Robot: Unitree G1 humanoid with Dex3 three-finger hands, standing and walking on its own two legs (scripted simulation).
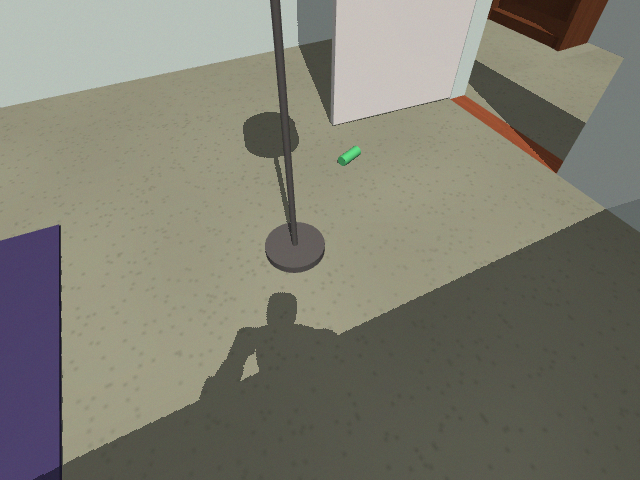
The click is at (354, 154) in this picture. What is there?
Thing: lying can
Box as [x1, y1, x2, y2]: [338, 146, 360, 165]
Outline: 357,146 352,147 338,157 338,161 341,165 344,165 360,153 360,150
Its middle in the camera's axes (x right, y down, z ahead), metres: +0.15 -0.43 +2.02
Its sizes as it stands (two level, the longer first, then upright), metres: 0.127 0.054 0.054
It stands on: the floor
